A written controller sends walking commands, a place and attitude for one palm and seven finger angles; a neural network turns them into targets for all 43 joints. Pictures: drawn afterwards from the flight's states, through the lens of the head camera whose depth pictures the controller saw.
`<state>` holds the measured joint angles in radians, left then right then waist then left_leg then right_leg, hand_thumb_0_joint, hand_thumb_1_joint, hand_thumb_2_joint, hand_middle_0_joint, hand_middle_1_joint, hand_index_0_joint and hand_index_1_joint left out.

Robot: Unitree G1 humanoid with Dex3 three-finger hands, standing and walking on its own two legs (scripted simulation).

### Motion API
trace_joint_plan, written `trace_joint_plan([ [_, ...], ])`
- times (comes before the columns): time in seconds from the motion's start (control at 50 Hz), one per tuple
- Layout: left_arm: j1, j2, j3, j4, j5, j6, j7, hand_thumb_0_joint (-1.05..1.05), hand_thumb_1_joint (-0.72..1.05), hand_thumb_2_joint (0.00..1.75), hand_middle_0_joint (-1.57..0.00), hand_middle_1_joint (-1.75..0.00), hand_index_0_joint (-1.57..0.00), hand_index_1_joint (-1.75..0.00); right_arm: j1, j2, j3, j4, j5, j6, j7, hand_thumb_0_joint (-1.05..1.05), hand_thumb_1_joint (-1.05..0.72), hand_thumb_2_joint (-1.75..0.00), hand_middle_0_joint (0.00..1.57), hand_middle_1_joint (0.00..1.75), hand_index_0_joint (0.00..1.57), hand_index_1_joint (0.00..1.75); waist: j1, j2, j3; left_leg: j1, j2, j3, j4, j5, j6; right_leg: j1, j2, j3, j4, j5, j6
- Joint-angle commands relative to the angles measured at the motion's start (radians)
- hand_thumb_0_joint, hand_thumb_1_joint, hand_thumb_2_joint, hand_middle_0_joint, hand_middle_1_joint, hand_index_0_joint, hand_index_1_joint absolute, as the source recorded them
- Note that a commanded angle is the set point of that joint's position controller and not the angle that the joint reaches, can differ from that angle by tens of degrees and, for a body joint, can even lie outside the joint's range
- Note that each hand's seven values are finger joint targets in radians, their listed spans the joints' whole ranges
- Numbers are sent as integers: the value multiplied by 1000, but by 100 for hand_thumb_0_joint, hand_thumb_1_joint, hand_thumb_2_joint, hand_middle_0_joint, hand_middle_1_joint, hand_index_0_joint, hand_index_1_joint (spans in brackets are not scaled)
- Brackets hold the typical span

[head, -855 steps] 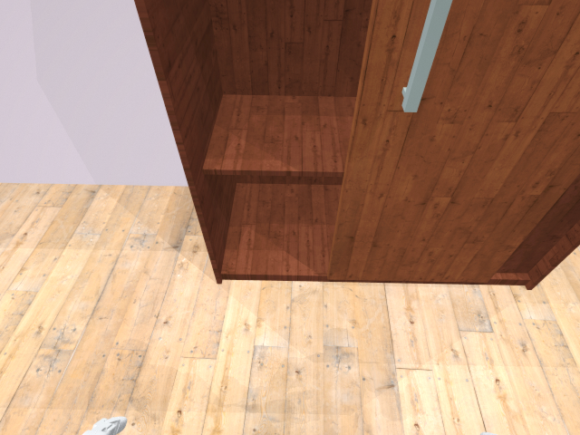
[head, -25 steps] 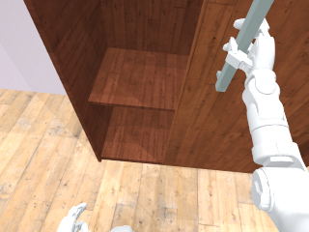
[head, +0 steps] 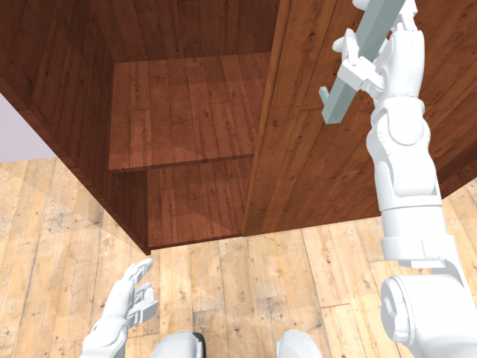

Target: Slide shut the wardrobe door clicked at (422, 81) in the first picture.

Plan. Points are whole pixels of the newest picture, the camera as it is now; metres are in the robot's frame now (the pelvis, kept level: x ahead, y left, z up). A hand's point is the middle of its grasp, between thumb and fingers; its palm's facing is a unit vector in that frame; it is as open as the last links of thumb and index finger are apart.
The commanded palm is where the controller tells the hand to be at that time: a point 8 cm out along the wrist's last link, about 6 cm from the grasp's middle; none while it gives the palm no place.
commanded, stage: step sideways, sliding the door along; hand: right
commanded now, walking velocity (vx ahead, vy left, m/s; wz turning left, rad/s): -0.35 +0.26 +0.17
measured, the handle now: (363, 23) +0.50 -0.17 +0.23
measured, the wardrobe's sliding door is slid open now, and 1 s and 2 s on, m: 0.38 0.23 0.03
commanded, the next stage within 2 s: none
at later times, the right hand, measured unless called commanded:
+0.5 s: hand (259, 74) +0.43 -0.03 +0.21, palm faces -0.08 +0.99 -0.09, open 6.8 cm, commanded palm +0.42 -0.04 +0.21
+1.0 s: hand (231, 72) +0.43 +0.00 +0.21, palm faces +0.01 +1.00 -0.08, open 6.5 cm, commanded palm +0.40 +0.01 +0.22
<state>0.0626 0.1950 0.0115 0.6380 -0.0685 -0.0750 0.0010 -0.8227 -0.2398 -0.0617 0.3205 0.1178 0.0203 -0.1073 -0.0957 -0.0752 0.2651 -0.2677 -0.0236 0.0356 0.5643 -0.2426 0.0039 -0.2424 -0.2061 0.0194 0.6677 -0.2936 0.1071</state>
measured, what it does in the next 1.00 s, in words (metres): steps on the spot: right foot, then left foot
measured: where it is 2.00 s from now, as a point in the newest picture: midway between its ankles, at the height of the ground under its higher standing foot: outside the picture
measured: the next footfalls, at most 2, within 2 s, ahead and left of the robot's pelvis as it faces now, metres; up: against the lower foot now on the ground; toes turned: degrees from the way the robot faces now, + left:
right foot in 0.72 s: +0.05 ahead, -0.12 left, +0.00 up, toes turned -2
left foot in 0.94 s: +0.02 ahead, +0.24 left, +0.00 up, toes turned +7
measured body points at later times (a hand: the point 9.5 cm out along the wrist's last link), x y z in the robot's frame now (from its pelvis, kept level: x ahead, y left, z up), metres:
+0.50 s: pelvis +0.04 +0.03 +0.01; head +0.12 +0.04 +0.45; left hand +0.26 +0.24 -0.09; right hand +0.43 -0.09 +0.21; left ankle +0.04 +0.11 -0.73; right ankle -0.02 -0.20 -0.72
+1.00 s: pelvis -0.01 +0.08 +0.00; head +0.05 +0.09 +0.44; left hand +0.15 +0.31 -0.12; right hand +0.42 -0.05 +0.22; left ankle +0.02 +0.20 -0.73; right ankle +0.01 -0.11 -0.72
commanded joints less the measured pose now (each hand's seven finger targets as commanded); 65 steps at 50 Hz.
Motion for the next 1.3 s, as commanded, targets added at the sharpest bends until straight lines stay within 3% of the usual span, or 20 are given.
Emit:
trace_joint_plan([
  [0.0,-39,126,60,-133,-6,-43,29,0,90,90,-20,-30,-20,-30,-452,79,207,-466,-40,-159,81,0,-90,-90,45,140,45,140,115,95,-699,281,117,-84,-27,911,42,178,41,-84,25,458,-80],
  [0.26,-96,113,47,-199,26,-1,31,0,90,90,-20,-30,-20,-30,-258,132,303,-674,-83,-259,90,0,-90,-90,45,140,45,140,96,169,-726,373,107,-87,-48,1179,-17,160,39,-150,-88,350,-106],
  [0.4,-88,123,68,-198,43,8,-22,0,90,90,-20,-30,-20,-30,-210,153,303,-655,-98,-265,94,0,-90,-90,45,140,45,140,124,-198,-677,-177,-16,-33,-2,25,0,636,-155,-49,-121,1231,-173],
  [0.48,-104,110,49,-195,26,22,-13,0,90,90,-20,-30,-20,-30,-188,56,211,-648,-102,-246,78,0,-90,-90,45,140,45,140,122,-30,-678,82,18,-37,-146,418,12,421,-81,-161,-6,902,-104],
  [0.54,-163,68,41,-210,22,18,17,0,90,90,-20,-30,-20,-30,-155,-34,135,-617,-105,-246,77,0,-90,-90,45,140,45,140,57,375,-676,427,229,-282,-105,1344,65,-83,147,-95,297,-246,-59],
  [0.62,-122,46,1,-134,46,6,31,0,90,90,-20,-30,-20,-30,-207,11,160,-666,-81,-271,56,0,-90,-90,45,140,45,140,83,226,-671,548,208,-246,-16,1270,146,-140,114,-63,-88,-128,-49],
  [0.66,-113,67,24,-112,51,32,40,0,90,90,-20,-30,-20,-30,-238,-57,106,-650,-79,-281,45,0,-90,-90,45,140,45,140,101,189,-729,404,153,-173,11,1092,88,140,64,-99,-225,283,-54],
  [0.7,-74,105,62,-119,48,47,23,0,90,90,-20,-30,-20,-30,-226,-46,106,-592,-68,-265,67,0,-90,-90,45,140,45,140,116,-15,-758,-44,33,-98,62,317,-19,562,-174,108,-165,1085,-176],
  [0.72,-58,106,71,-124,50,42,0,0,90,90,-20,-30,-20,-30,-236,-22,105,-547,-74,-250,82,0,-90,-90,45,140,45,140,114,-117,-753,-180,-5,-128,175,-147,-25,627,-274,169,-171,1253,-255],
  [0.74,-78,113,65,-126,54,37,-18,0,90,90,-20,-30,-20,-30,-265,1,98,-491,-84,-229,84,0,-90,-90,45,140,45,140,99,-138,-692,-198,-13,-160,211,-226,-7,592,-264,124,-188,1156,-263],
  [0.78,-116,85,53,-126,67,11,3,0,90,90,-20,-30,-20,-30,-350,-25,75,-533,-89,-224,68,0,-90,-90,45,140,45,140,102,-273,-641,-219,32,-143,263,-186,1,514,-269,50,-180,1021,-231],
  [0.86,-102,113,49,-139,48,-5,4,0,90,90,-20,-30,-20,-30,-346,42,143,-475,-67,-179,70,0,-90,-90,45,140,45,140,112,-147,-620,-12,22,-74,3,-20,17,450,-212,-42,-99,999,-153],
  [0.92,-96,112,46,-140,11,5,16,0,90,90,-20,-30,-20,-30,-372,5,138,-489,-63,-146,62,0,-90,-90,45,140,45,140,116,150,-649,228,104,-107,-133,529,40,225,-53,-122,69,559,-95],
  [0.94,-109,94,44,-137,6,2,23,0,90,90,-20,-30,-20,-30,-399,-4,142,-492,-54,-134,57,0,-90,-90,45,140,45,140,120,250,-651,247,200,-216,-131,772,87,128,44,-125,107,174,-60],
  [0.98,-100,98,50,-95,0,-12,36,0,90,90,-20,-30,-20,-30,-393,33,183,-471,-39,-128,41,0,-90,-90,45,140,45,140,116,260,-638,239,231,-255,-126,800,123,46,125,-51,134,-134,-64],
  [1.04,-92,89,40,-71,9,-24,32,0,90,90,-20,-30,-20,-30,-505,101,245,-472,-27,-149,32,0,-90,-90,45,140,45,140,127,113,-674,212,155,-141,-57,537,59,172,58,-34,-164,162,-99],
  [1.08,-99,133,62,-97,13,-13,17,0,90,90,-20,-30,-20,-30,-534,152,293,-451,-9,-149,45,0,-90,-90,45,140,45,140,122,-134,-679,22,37,-50,121,178,-13,328,-178,159,-205,678,-186],
  [1.12,-88,141,71,-100,23,-1,-8,0,90,90,-20,-30,-20,-30,-534,150,267,-355,-21,-139,57,0,-90,-90,45,140,45,140,94,-151,-622,-50,29,-89,214,-150,1,309,-236,144,-234,681,-231],
  [1.2,-71,151,66,-91,23,-2,-12,0,90,90,-20,-30,-20,-30,-572,126,252,-343,-11,-139,53,0,-90,-90,45,140,45,140,110,-196,-642,18,37,-79,33,4,26,402,-170,30,-110,864,-176],
  [1.28,-68,142,61,-93,-10,9,4,0,90,90,-20,-30,-20,-30,-546,56,210,-367,-20,-118,49,0,-90,-90,45,140,45,140,125,89,-715,300,124,-126,-99,705,56,226,-13,-54,23,632,-93],
])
